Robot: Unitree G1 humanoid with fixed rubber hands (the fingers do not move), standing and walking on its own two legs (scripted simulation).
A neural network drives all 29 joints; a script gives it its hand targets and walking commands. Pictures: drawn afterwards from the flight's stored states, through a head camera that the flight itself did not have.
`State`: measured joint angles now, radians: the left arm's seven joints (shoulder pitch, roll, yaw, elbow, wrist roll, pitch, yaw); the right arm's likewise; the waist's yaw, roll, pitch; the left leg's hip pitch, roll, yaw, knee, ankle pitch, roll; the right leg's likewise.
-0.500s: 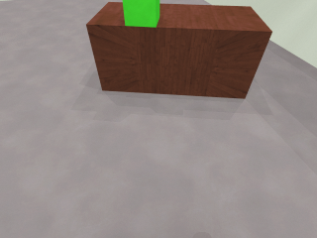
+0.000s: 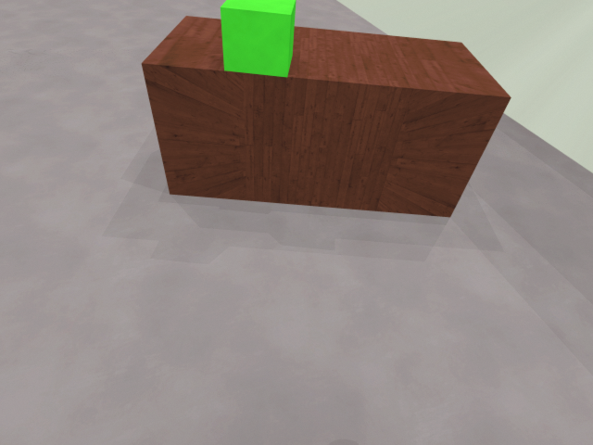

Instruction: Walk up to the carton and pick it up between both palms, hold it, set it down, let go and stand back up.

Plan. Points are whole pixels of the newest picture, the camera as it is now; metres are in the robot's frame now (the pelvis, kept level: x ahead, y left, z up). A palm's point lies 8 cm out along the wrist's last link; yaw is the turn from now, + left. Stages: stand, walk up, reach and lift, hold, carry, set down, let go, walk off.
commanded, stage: walk up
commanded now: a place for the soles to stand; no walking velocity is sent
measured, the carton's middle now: (260, 34) +1.63 +0.14 +0.01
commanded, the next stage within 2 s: none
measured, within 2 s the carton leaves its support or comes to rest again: neither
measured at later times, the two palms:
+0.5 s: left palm (101, 391) +0.27 +0.30 -0.11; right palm (486, 391) +0.27 -0.31 -0.09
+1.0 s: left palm (123, 275) +0.48 +0.33 -0.10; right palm (448, 356) +0.34 -0.28 -0.12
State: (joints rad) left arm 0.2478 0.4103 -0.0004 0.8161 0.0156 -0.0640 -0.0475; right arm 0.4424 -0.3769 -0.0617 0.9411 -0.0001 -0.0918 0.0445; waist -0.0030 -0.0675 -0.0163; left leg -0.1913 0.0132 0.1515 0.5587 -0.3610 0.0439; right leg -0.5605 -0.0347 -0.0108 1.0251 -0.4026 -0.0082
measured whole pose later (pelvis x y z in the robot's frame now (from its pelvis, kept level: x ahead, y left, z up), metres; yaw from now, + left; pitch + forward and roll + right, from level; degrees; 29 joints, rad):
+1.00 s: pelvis +0.35 +0.03 -0.02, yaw -2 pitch +1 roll +2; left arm 0.19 0.41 0.00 0.82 0.02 -0.08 -0.04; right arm 0.43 -0.38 -0.06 0.88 0.00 -0.09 0.04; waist 0.00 -0.03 0.01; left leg -0.20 -0.02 0.10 0.66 -0.47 0.04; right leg -0.50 -0.05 -0.03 0.66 -0.20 -0.03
